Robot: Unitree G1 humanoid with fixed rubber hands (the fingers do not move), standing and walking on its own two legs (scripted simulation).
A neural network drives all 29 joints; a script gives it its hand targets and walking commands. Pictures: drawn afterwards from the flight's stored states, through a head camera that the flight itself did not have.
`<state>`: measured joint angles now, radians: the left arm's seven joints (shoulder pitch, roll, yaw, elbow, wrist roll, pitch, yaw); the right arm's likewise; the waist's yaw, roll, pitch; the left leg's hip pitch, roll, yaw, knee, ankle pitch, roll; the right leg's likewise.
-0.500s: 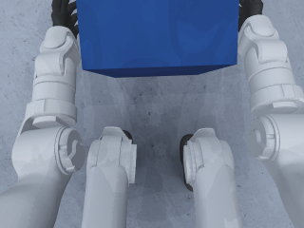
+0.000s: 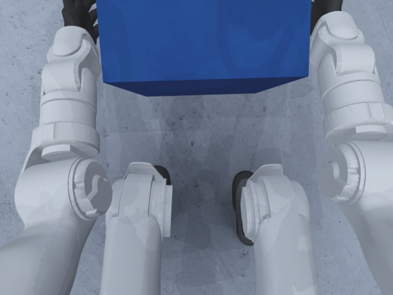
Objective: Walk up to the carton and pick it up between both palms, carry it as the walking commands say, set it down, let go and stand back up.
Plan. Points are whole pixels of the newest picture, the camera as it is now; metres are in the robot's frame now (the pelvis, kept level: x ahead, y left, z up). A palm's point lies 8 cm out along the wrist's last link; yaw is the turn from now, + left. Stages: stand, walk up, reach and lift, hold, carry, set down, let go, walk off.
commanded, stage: set down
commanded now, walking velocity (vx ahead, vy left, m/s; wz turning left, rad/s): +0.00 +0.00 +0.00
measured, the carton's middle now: (201, 45) +0.53 +0.01 -0.23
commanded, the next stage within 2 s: none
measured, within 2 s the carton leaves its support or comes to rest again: neither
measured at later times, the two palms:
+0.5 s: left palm (84, 30) +0.53 +0.20 -0.16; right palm (321, 18) +0.55 -0.17 -0.16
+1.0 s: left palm (63, 30) +0.53 +0.24 -0.16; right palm (339, 15) +0.56 -0.20 -0.15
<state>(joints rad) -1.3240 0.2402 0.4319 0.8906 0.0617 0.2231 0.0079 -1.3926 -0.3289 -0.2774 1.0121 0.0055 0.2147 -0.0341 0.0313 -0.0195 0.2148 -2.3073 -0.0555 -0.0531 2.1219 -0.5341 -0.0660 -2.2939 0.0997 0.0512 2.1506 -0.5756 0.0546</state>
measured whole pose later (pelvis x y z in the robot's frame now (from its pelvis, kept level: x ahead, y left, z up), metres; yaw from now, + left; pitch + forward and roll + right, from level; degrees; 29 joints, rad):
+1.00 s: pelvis +0.01 +0.00 +0.00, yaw +0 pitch +40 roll +0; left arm -1.30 0.40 0.21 0.98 -0.20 0.07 0.08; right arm -1.34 -0.46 -0.10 0.98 0.20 0.10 -0.06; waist 0.03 -0.01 0.27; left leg -2.29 -0.03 -0.04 2.15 -0.56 -0.05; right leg -2.27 0.05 0.04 2.18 -0.60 0.04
